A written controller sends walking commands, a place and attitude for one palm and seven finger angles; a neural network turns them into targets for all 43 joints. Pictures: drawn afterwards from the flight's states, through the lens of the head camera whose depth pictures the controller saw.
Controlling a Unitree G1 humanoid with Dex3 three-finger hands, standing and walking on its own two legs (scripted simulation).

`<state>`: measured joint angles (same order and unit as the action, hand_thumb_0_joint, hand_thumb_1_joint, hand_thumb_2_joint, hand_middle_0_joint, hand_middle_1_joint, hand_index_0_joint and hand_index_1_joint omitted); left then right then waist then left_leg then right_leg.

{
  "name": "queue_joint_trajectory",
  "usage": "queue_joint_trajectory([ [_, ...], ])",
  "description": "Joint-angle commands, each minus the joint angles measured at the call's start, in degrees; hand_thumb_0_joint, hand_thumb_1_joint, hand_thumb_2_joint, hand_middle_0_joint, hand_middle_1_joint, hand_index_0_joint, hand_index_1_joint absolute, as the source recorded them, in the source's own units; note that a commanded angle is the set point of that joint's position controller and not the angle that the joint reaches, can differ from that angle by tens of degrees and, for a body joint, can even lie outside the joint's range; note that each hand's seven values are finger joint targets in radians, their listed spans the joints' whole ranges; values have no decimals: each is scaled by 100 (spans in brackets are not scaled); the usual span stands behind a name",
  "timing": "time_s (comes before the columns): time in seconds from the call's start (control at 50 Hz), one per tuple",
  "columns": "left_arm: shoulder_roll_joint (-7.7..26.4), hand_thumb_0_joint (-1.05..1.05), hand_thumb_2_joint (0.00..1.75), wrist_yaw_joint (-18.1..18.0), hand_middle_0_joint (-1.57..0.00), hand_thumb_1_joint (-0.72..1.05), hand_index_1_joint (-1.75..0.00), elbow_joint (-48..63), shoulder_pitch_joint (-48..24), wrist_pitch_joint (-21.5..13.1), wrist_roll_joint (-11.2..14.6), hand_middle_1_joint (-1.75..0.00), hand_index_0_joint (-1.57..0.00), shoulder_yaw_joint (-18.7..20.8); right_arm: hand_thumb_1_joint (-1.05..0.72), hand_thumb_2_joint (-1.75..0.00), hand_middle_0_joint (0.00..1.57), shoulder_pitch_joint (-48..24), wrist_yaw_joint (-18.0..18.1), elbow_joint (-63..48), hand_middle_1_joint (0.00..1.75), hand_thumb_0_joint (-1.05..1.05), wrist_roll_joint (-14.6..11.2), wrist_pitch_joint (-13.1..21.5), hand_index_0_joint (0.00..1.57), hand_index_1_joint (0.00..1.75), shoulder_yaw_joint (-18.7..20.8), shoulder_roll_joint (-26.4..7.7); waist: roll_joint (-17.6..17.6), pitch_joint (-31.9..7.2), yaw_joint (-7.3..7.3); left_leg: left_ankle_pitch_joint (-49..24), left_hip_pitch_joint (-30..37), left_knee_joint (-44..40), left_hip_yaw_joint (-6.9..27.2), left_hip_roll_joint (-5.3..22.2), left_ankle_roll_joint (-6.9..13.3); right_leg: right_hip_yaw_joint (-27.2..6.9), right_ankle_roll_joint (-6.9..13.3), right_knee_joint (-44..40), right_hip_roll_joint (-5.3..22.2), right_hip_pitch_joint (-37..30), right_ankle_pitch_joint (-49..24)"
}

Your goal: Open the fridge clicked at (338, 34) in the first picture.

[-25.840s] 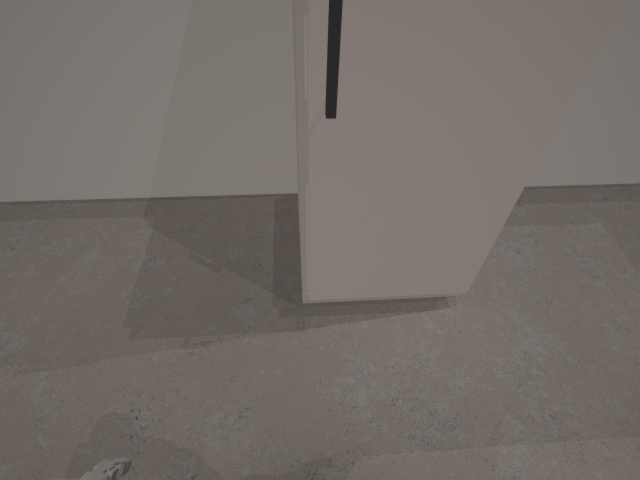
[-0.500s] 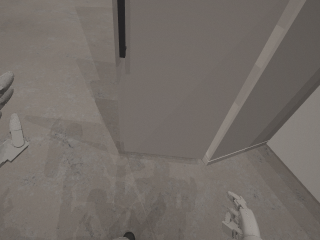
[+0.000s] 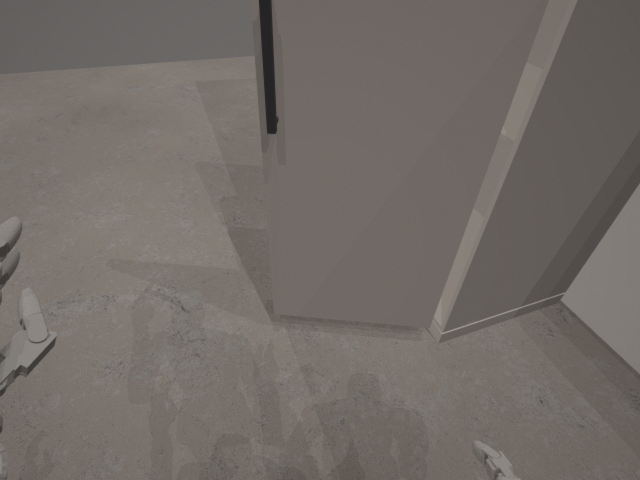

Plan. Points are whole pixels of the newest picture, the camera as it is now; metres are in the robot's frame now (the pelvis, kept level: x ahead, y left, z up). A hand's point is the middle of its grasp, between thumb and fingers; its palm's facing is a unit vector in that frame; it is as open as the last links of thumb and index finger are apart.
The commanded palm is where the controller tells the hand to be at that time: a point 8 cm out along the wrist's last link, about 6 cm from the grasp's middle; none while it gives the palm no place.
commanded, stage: stop stepping back and stand still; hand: left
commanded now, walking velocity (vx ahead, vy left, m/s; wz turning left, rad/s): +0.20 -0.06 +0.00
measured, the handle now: (270, 66) +0.85 +0.12 +0.22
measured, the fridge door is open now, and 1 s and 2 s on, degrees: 64 64 64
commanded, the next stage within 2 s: let the arm hang, fingers relaxed in 1.18 s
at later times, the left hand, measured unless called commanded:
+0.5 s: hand (28, 333) +0.21 +0.28 +0.17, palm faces +0.47 -0.78 -0.42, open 7.4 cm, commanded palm +0.15 +0.31 +0.19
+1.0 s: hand out of the picture +0.23 +0.32 +0.17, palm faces +0.44 -0.78 -0.44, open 7.4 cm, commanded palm +0.16 +0.35 +0.19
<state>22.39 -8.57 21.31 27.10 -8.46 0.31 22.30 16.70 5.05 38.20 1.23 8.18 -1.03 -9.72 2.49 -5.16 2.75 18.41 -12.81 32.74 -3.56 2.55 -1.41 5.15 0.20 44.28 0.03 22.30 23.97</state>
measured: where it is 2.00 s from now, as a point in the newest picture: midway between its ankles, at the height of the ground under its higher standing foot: outside the picture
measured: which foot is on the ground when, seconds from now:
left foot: down 0.00-0.06, up 0.08-0.38, down 0.40-1.00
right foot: down 0.00-1.00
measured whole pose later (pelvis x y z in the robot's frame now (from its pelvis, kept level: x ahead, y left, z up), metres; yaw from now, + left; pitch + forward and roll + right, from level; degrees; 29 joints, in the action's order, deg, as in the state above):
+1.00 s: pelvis +0.03 +0.05 +0.01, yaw +1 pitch +0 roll -1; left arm 22.4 -8.3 26.6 29.4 -10.8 1.5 22.9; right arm 12.6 4.1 35.1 0.3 6.4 -1.6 -11.1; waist 0.6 0.3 -0.8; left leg 14.8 -15.3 29.6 -6.6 0.4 2.9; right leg 5.3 0.5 28.0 0.8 14.2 14.1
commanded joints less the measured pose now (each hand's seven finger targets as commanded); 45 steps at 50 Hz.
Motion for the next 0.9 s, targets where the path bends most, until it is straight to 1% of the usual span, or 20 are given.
queue_joint_trajectory([
  [0.0, 1399, 0, 90, -110, -20, 90, -30, 1921, -37, -525, -57, -30, -20, 982, -90, -90, 20, -884, -47, -1021, 30, 0, 3, 240, 20, 30, 318, -985, -1193, 553, -395, 1797, -2191, -944, 651, 909, 601, -123, 100, -1207, 61, -1869, 58],
  [0.02, 1482, 0, 90, -127, -20, 90, -30, 1761, 92, -505, -64, -30, -20, 1078, -90, -90, 20, -865, -60, -1026, 30, 0, -3, 212, 20, 30, 372, -948, -306, 474, -448, 1661, -2564, 466, 94, 311, 401, -1131, 468, -1870, 525, -2010, 624],
  [0.04, 1538, 0, 90, -107, -20, 90, -30, 1568, 145, -443, -62, -30, -20, 1112, -90, -90, 20, -860, -99, -1055, 30, 0, -25, 182, 20, 30, 423, -866, 1187, 383, -440, 1504, -2832, 2307, -184, -294, 194, -3431, 1012, -3040, 1835, -1581, 1502],
  [0.06, 1549, 0, 90, -102, -20, 90, -30, 1699, -279, -532, 51, -30, -20, 1088, -90, -90, 20, -900, -75, -991, 30, 0, -46, 185, 20, 30, 418, -931, 1061, 356, -330, 1142, -2738, 3334, 239, -169, 163, -3729, 1150, -3293, 2205, -1371, 916],
  [0.08, 1453, 0, 90, -88, -20, 90, -30, 1540, -443, -607, 38, -30, -20, 1103, -90, -90, 20, -711, -88, -815, 30, 0, -16, 218, 20, 30, 440, -962, 324, 164, -257, 853, -2494, 3596, 459, -31, 159, -3583, 1052, -3297, 2112, -1130, 1067],
  [0.1, 1396, 0, 90, -98, -20, 90, -30, 1221, -280, -623, 48, -30, -20, 1107, -90, -90, 20, -596, -106, -737, 30, 0, 31, 231, 20, 30, 356, -849, -34, 222, -214, 614, -2420, 3516, 447, 46, 117, -3370, 1040, -3270, 1995, -929, 1255],
  [0.12, 1286, 0, 90, -79, -20, 90, -30, 1147, -129, -657, 68, -30, -20, 1031, -90, -90, 20, -557, -109, -722, 30, 0, 37, 207, 20, 30, 325, -825, -237, 405, -225, 300, -2293, 3360, 372, 93, 70, -2893, 990, -3248, 1843, -693, 836],
  [0.18, 1114, 0, 90, -62, -20, 90, -30, 952, -362, -717, 89, -30, -20, 790, -90, -90, 20, -630, -71, -702, 30, 0, 2, 210, 20, 30, 257, -803, 268, 435, -230, -12, -1641, 2319, 83, 121, 65, -1810, 765, -3205, 1625, -424, -120],
  [0.22, 1028, 0, 90, -102, -20, 90, -30, 835, -548, -694, 70, -30, -20, 631, -90, -90, 20, -646, -31, -731, 30, 0, -6, 258, 20, 30, 243, -822, 506, 365, -283, 9, -1155, 1460, -127, 21, 128, -1512, 637, -3181, 1489, -463, -31],
  [0.26, 997, 0, 90, -150, -20, 90, -30, 973, -664, -681, 46, -30, -20, 507, -90, -90, 20, -727, 21, -801, 30, 0, -6, 342, 20, 30, 253, -832, 519, 290, -386, 84, -636, 554, -200, -40, 222, -1455, 649, -3049, 1478, -548, 1],
  [0.32, 1023, 0, 90, -201, -20, 90, -30, 1427, -777, -703, 15, -30, -20, 455, -90, -90, 20, -660, 30, -868, 30, 0, 23, 402, 20, 30, 284, -909, -73, 187, -345, -302, 151, -532, -133, -114, 300, -1300, 441, -2678, 1204, -543, 2],
  [0.38, 1166, 0, 90, -239, -20, 90, -30, 1888, -669, -765, -6, -30, -20, 642, -90, -90, 20, -840, 23, -1030, 30, 0, -49, 370, 20, 30, 366, -1096, -998, 172, -440, -732, 7, -1111, 951, 743, 593, -928, -6, -1816, 586, -675, -675],
  [0.4, 1204, 0, 90, -244, -20, 90, -30, 1919, -599, -768, -8, -30, -20, 718, -90, -90, 20, -897, 6, -1077, 30, 0, -91, 335, 20, 30, 376, -1131, -948, 120, -469, -1040, -259, -1063, 995, 816, 586, -866, -112, -1715, 467, -964, -1110],
  [0.42, 1259, 0, 90, -211, -20, 90, -30, 1699, -360, -760, 21, -30, -20, 815, -90, -90, 20, -847, -8, -1029, 30, 0, -132, 300, 20, 30, 374, -1083, -791, 79, -431, -664, -476, -987, 830, 706, 488, -1000, -96, -1905, 520, -1076, -855],
  [0.44, 1397, 0, 90, -185, -20, 90, -30, 1681, -231, -725, 22, -30, -20, 1013, -90, -90, 20, -833, -17, -1023, 30, 0, -83, 287, 20, 30, 353, -1034, -1020, 282, -386, -433, -661, -988, 696, 524, 419, -1037, 37, -1980, 553, -975, -744],
  [0.46, 1236, 0, 90, -164, -20, 90, -30, 1669, -206, -716, 23, -30, -20, 895, -90, -90, 20, -868, -41, -1072, 30, 0, -88, 263, 20, 30, 307, -951, -862, 412, -365, -417, -798, -936, 612, 451, 375, -994, 82, -2055, 572, -1039, -819],
  [0.56, 1090, 0, 90, -145, -20, 90, -30, 1337, 79, -667, 134, -30, -20, 847, -90, -90, 20, -787, -78, -1109, 30, 0, -134, 225, 20, 30, 317, -933, -397, -71, -306, -1175, -334, -529, 392, 316, 244, -1102, 180, -2074, 742, -1169, -1792],
  [0.68, 1015, 0, 90, -106, -20, 90, -30, 1407, 58, -590, 139, -30, -20, 736, -90, -90, 20, -866, -49, -1179, 30, 0, -128, 155, 20, 30, 274, -974, -669, -179, -340, -1840, -327, -967, 604, 571, 291, -626, 6, -1649, 381, -1413, -2265],
  [0.76, 1059, 0, 90, -102, -20, 90, -30, 1579, -105, -579, 125, -30, -20, 719, -90, -90, 20, -906, -28, -1195, 30, 0, -118, 138, 20, 30, 257, -947, -512, -161, -343, -1695, -376, -1009, 601, 538, 273, -623, 0, -1697, 384, -1473, -2227],
  [0.88, 1066, 0, 90, -122, -20, 90, -30, 1774, -115, -614, 103, -30, -20, 758, -90, -90, 20, -892, -30, -1196, 30, 0, -96, 137, 20, 30, 262, -943, -801, -159, -353, -1381, -450, -1119, 588, 502, 246, -579, 14, -1692, 352, -1518, -1992],
])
